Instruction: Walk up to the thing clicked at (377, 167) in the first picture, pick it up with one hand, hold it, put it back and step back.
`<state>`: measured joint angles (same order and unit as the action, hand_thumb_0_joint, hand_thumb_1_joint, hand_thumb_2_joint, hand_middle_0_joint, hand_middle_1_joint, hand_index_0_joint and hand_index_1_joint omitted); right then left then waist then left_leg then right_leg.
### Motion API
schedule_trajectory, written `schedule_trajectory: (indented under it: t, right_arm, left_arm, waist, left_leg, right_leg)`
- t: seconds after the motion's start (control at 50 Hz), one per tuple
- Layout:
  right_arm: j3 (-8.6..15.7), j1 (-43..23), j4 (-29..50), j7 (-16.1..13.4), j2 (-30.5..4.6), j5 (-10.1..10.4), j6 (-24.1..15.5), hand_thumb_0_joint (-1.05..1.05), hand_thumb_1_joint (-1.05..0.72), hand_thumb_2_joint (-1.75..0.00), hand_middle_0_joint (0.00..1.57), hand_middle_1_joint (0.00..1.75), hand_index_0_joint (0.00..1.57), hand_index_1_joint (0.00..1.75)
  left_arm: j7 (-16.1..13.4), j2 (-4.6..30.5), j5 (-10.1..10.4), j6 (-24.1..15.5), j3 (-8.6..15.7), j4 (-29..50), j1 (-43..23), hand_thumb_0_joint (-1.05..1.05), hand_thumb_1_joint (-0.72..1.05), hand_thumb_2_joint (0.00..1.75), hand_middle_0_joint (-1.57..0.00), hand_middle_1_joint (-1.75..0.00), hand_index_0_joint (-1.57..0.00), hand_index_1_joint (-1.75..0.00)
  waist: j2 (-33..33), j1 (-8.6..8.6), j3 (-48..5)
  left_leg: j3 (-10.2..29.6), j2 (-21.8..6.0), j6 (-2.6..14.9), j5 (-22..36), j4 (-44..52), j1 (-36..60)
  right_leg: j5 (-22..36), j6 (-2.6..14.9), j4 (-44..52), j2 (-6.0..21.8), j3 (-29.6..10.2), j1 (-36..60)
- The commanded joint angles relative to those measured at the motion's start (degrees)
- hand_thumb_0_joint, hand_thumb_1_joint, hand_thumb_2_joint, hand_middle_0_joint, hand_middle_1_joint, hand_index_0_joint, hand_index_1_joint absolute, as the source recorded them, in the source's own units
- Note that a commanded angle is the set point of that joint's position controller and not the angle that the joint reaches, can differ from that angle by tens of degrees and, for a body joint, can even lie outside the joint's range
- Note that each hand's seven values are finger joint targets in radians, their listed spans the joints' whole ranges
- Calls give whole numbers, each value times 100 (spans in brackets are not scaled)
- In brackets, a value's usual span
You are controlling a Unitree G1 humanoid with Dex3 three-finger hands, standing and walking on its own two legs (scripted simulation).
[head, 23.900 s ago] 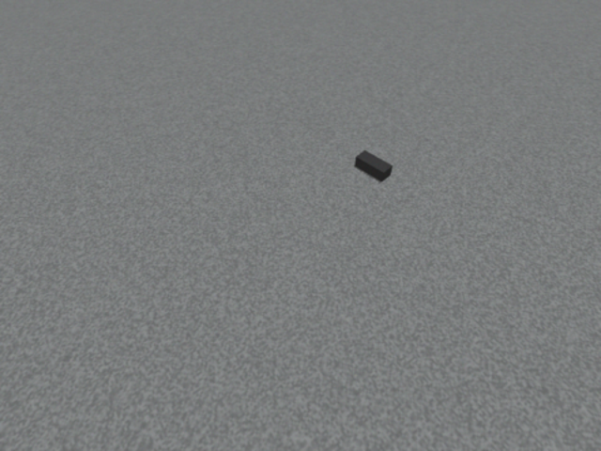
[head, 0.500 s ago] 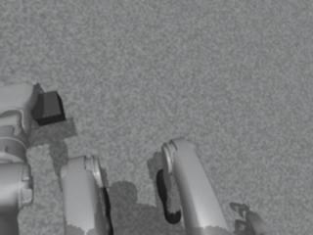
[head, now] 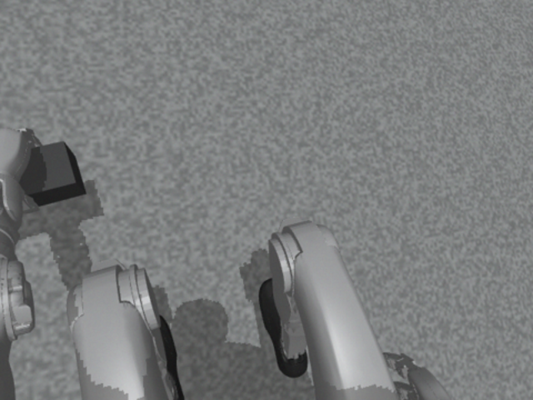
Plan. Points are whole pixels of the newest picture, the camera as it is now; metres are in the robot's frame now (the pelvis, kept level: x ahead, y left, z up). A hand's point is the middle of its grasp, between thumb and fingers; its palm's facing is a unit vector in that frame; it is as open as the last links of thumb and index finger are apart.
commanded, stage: lower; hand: left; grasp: from above
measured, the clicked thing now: (15, 183) +0.47 +0.30 -0.21
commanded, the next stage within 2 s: rest in 0.34 s
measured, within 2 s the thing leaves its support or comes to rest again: rests again in 1.02 s
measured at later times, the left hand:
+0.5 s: hand (33, 188) +0.46 +0.29 -0.24, palm faces -0.45 -0.09 -0.89, open 9.8 cm
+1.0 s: hand (46, 189) +0.47 +0.28 -0.28, palm faces -0.47 -0.11 -0.87, open 9.8 cm
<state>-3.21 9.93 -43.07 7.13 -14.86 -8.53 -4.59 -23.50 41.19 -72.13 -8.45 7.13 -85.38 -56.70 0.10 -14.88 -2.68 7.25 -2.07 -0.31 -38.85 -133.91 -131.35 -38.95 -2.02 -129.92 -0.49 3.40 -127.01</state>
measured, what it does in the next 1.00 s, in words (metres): stands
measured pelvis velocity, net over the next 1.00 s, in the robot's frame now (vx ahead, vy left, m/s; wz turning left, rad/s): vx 0.01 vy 0.00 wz -0.08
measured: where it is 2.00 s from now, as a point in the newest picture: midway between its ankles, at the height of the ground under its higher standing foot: (228, 363)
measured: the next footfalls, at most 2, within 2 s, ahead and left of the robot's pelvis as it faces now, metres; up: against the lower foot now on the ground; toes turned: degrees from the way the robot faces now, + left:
none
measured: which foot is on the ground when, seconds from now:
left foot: down 0.00-1.00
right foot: down 0.00-1.00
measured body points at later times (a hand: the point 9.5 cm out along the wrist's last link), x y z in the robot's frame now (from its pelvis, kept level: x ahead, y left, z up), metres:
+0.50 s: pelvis +0.00 +0.00 -0.04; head +0.27 +0.08 +0.32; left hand +0.48 +0.29 -0.19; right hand +0.04 -0.27 -0.13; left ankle +0.08 +0.13 -0.32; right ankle +0.10 -0.13 -0.32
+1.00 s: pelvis +0.01 +0.00 -0.05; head +0.29 +0.09 +0.30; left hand +0.49 +0.28 -0.23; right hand +0.03 -0.26 -0.12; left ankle +0.08 +0.13 -0.32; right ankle +0.10 -0.13 -0.32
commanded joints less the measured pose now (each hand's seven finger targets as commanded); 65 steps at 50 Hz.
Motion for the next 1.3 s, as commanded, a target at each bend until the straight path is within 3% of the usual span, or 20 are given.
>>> schedule_trajectory:
  t: [0.0,0.18,0.38,0.44,0.5,0.62,0.74,0.8,0.84,0.88,0.96,1.0,1.02,1.06,1.1,1.16,1.2,1.22,1.26,1.28]
  right_arm:
    - [381,1294,31,-49,-1417,34,18,0,-90,-90,20,30,20,30]
    - [263,1208,24,18,-1495,-41,-16,0,-90,-90,20,30,20,30]
    - [262,1076,42,98,-1586,-161,-74,0,-90,-90,20,30,20,30]
    - [268,1095,46,135,-1634,-176,-82,0,-89,-89,20,30,20,30]
    - [189,1106,-17,180,-1649,-219,-129,0,-89,-89,20,30,20,30]
    - [38,1024,11,218,-1712,-228,-214,0,-89,-89,20,30,20,30]
    - [-87,1049,51,287,-1820,-302,-296,0,-89,-89,20,30,20,30]
    - [-119,947,107,290,-1823,-286,-317,0,-89,-89,20,30,20,30]
    - [-184,958,68,335,-1852,-339,-348,0,-89,-89,20,30,20,30]
    - [-182,920,81,339,-1855,-324,-351,0,-89,-89,20,30,20,30]
    - [-278,919,36,419,-1870,-414,-402,0,-89,-90,20,30,20,30]
    - [-267,861,108,403,-1911,-384,-399,0,-89,-89,20,30,20,30]
    - [-273,872,105,412,-1934,-413,-407,0,-89,-90,20,30,20,30]
    - [-304,855,31,467,-1914,-460,-453,0,-89,-89,20,30,20,30]
    - [-295,851,74,457,-1965,-425,-461,0,-89,-90,20,30,20,30]
    - [-342,824,65,486,-1968,-435,-517,0,-89,-90,20,30,20,30]
    - [-390,859,87,508,-1987,-463,-559,0,-89,-90,20,30,20,30]
    - [-396,801,94,504,-2002,-444,-562,0,-89,-90,20,30,20,30]
    - [-399,821,91,524,-2042,-471,-601,0,-89,-90,20,30,20,30]
    - [-411,788,107,532,-2052,-459,-611,0,-89,-90,20,30,20,30]
  left_arm:
    - [-253,1677,69,-18,86,877,-1989,0,81,74,-115,-60,-116,-59]
    - [-286,1737,24,-189,26,635,-2086,0,73,72,-112,-57,-112,-58]
    - [-681,2026,-101,-259,282,884,-2037,0,77,70,-114,-57,-114,-57]
    - [-788,2162,-91,-198,433,1021,-1963,0,76,74,-112,-56,-113,-56]
    - [-818,1971,-128,-149,258,624,-2177,0,74,70,-108,-57,-110,-56]
    - [-852,2096,-19,-146,215,187,-1977,0,72,68,-106,-58,-108,-56]
    - [-834,2253,-45,-228,228,58,-2037,0,73,69,-107,-58,-109,-56]
    - [-896,2424,-61,-279,319,185,-1895,0,73,71,-108,-58,-109,-56]
    - [-955,2341,-89,-322,216,147,-2060,0,74,70,-109,-57,-110,-56]
    - [-1050,2547,-101,-325,391,205,-1824,0,73,73,-109,-58,-110,-57]
    - [-1173,2473,-180,-309,291,73,-1995,0,73,73,-110,-56,-110,-56]
    - [-1255,2724,-120,-301,488,200,-1806,0,73,73,-109,-57,-110,-57]
    - [-1298,2673,-72,-297,506,87,-1782,0,74,73,-110,-57,-111,-56]
    - [-1276,2380,-176,-269,190,-233,-1993,0,76,73,-110,-58,-111,-57]
    - [-1294,2587,-145,-254,292,-68,-1980,0,73,72,-108,-58,-109,-57]
    - [-1348,2576,-56,-230,250,-132,-2009,0,73,74,-109,-58,-109,-58]
    - [-1307,2447,-77,-192,139,-395,-1965,0,77,74,-111,-58,-112,-57]
    - [-1303,2541,-44,-213,143,-255,-2046,0,75,72,-110,-58,-111,-57]
    - [-1264,2478,-66,-206,83,-418,-2100,0,77,70,-110,-59,-112,-57]
    - [-1255,2481,-37,-201,78,-383,-2087,0,76,70,-109,-59,-111,-57]
  waist:
    - [1668,53,-4143]
    - [1684,-107,-3789]
    - [2202,-164,-3866]
    - [2352,-90,-4023]
    - [2125,-305,-3684]
    - [2034,-270,-3614]
    - [1991,-449,-3397]
    - [2276,-298,-3653]
    - [2161,-474,-3491]
    - [2356,-306,-3640]
    - [2314,-513,-3403]
    - [2540,-340,-3557]
    - [2495,-385,-3462]
    - [2286,-657,-3101]
    - [2437,-522,-3329]
    - [2323,-508,-3247]
    - [2282,-664,-2993]
    - [2325,-576,-3131]
    - [2304,-724,-3026]
    - [2306,-662,-3063]
  left_leg:
    - [-517,115,167,1066,1239,3087]
    - [-454,103,170,1074,909,2768]
    - [-422,65,101,1170,672,2986]
    - [-423,65,95,1285,668,3006]
    - [-382,66,122,1185,548,2805]
    - [-309,53,136,1206,461,2642]
    - [-248,44,121,1171,358,2540]
    - [-189,22,82,1312,421,2857]
    - [-191,14,94,1297,308,2727]
    - [-206,8,83,1451,334,2836]
    - [-204,-15,96,1512,189,2773]
    - [-190,-18,79,1578,275,2799]
    - [-185,-12,72,1542,301,2712]
    - [-148,-38,93,1276,195,2560]
    - [-119,-38,84,1355,263,2693]
    - [-114,-44,98,1262,281,2602]
    - [-98,-44,97,1220,244,2553]
    - [-82,-60,97,1251,256,2584]
    - [-36,-59,85,1172,267,2607]
    - [-18,-60,72,1196,286,2670]
  right_leg:
    - [1335,375,1278,-167,463,2007]
    - [1393,354,1005,-219,576,1837]
    - [1497,382,651,-241,691,1569]
    - [1600,385,596,-241,698,1662]
    - [1534,375,565,-257,750,1459]
    - [1566,352,542,-298,789,1626]
    - [1503,366,484,-320,897,1658]
    - [1624,374,414,-350,926,1733]
    - [1667,355,418,-362,952,1734]
    - [1809,353,398,-374,918,1838]
    - [1937,323,379,-391,938,1843]
    - [1966,335,383,-388,926,1940]
    - [1930,338,365,-372,962,1886]
    - [1730,334,350,-409,1016,1642]
    - [1775,345,377,-407,1007,1767]
    - [1698,334,440,-422,992,1808]
    - [1665,327,388,-414,1047,1712]
    - [1686,329,417,-428,1037,1752]
    - [1606,329,389,-427,1088,1689]
    - [1611,334,387,-415,1094,1688]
